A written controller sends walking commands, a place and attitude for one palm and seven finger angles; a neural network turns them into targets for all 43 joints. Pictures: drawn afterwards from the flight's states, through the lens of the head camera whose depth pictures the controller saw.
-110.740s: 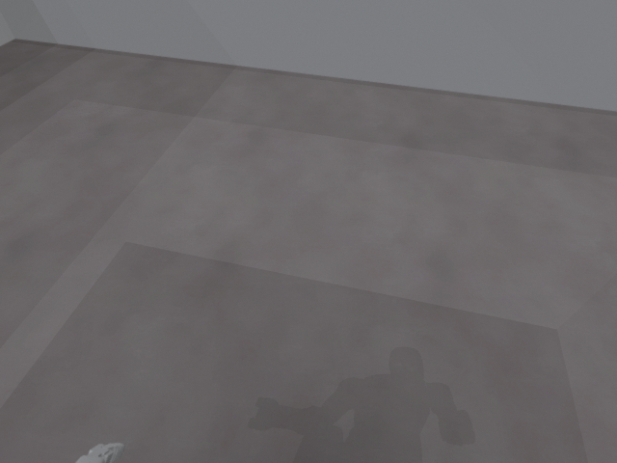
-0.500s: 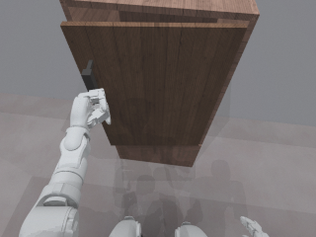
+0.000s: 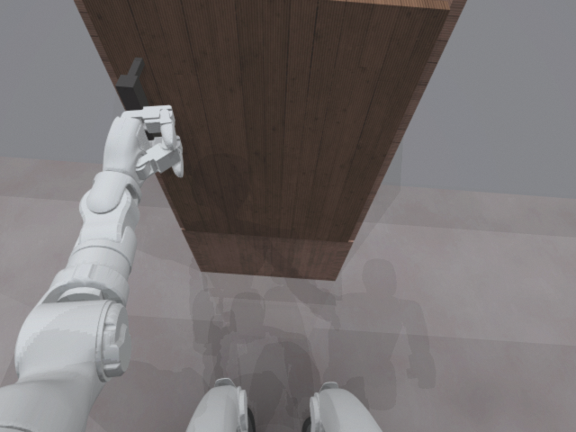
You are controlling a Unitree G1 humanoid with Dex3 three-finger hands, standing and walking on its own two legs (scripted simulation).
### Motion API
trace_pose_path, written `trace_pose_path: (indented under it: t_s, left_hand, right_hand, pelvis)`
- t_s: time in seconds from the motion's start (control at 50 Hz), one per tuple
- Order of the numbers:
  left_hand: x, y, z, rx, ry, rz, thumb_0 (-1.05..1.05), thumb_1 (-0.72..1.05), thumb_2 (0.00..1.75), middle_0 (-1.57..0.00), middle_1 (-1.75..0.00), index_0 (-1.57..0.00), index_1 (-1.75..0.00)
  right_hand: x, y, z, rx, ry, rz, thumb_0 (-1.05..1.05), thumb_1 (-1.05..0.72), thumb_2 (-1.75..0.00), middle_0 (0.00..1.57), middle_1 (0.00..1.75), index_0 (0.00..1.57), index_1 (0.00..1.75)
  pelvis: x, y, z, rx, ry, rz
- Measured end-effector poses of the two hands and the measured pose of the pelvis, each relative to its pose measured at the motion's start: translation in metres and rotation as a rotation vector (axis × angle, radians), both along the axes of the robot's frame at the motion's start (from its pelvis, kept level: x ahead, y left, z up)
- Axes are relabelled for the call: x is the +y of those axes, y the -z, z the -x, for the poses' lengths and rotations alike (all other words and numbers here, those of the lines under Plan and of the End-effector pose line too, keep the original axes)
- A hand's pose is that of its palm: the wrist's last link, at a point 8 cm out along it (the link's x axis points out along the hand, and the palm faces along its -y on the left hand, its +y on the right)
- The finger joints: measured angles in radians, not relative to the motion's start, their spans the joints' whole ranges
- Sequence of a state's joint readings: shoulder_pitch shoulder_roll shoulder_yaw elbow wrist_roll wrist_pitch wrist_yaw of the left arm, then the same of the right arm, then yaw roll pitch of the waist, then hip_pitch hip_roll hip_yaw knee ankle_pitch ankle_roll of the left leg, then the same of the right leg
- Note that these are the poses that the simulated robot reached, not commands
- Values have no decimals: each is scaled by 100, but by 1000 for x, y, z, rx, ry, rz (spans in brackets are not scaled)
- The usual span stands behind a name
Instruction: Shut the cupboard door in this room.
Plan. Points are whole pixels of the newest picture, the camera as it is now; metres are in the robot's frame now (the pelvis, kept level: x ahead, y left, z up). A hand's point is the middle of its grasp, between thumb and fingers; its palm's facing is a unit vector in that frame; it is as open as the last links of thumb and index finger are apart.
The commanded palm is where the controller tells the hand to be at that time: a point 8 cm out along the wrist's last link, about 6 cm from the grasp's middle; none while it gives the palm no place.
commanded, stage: push the door shut along its arc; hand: left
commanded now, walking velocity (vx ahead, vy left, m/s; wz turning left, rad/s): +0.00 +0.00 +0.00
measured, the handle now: (149, 115) +0.55 +0.18 +0.08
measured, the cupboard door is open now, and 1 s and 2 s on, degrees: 0 0 0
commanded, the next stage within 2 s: pull the fist back off the door in 0.24 s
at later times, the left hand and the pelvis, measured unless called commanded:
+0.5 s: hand (182, 145) +0.49 +0.12 +0.08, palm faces +0.07 -1.00 +0.02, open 3.2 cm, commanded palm +0.49 +0.15 +0.08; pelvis -0.03 +0.00 -0.02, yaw +2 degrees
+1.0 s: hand (195, 166) +0.46 +0.11 +0.08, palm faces +0.04 -1.00 -0.01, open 3.1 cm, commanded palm +0.41 +0.16 +0.08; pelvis +0.00 +0.00 +0.01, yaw -2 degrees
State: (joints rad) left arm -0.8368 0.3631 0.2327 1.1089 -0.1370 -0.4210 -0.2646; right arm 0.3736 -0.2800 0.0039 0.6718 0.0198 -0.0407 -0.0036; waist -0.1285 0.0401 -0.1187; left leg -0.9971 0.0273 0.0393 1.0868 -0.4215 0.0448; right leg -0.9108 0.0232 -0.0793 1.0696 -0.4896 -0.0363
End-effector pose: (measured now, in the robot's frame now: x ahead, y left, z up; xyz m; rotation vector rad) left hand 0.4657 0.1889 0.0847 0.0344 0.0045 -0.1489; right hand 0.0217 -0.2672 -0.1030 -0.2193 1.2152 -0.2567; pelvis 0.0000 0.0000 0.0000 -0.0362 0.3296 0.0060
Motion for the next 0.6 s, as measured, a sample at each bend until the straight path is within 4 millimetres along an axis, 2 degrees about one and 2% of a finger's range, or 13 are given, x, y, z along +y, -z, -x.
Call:
trace_pose_path:
  t_s: [0.14, 0.36, 0.5, 0.6]
  left_hand:
    - [2, 0, 0, 3, 28, -1, 2, 90, 90, -133, -150, -133, -150]
    - [3, -1, -1, 8, 43, -8, 1, 90, 90, -134, -150, -134, -150]
    - [-12, 2, 2, -7, -221, 52, 1, 90, 90, -135, -150, -136, -150]
    - [-21, 1, 1, -10, -217, -42, 1, 90, 90, -134, -150, -134, -150]
  right_hand:
    - [2, 3, 9, 25, -13, 4, 1, -91, -90, 20, 30, 20, 30]
    - [1, 6, 14, -11, -58, 44, 1, -90, -90, 21, 30, 20, 30]
    - [6, 6, 20, -17, -107, 32, 1, -91, -90, 21, 30, 20, 30]
    - [9, 7, 30, -21, -87, 3, 1, -91, -90, 21, 30, 20, 30]
  pelvis:
    - [2, 4, 5, 6, -14, 11]
    - [4, 14, 24, 24, -36, 28]
    - [4, 15, 33, 35, -37, 23]
    - [3, 15, 35, 30, -29, 20]
